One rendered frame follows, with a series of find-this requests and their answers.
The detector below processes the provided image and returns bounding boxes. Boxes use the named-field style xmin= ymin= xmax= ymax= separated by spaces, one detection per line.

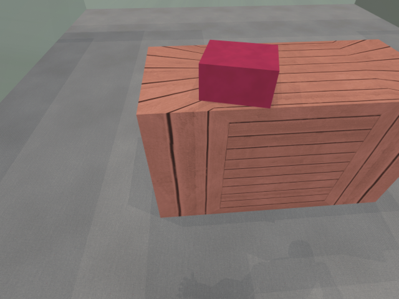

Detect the pedestal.
xmin=137 ymin=39 xmax=399 ymax=218

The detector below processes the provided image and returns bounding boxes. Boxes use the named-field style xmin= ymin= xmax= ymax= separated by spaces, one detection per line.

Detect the carton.
xmin=199 ymin=40 xmax=279 ymax=108

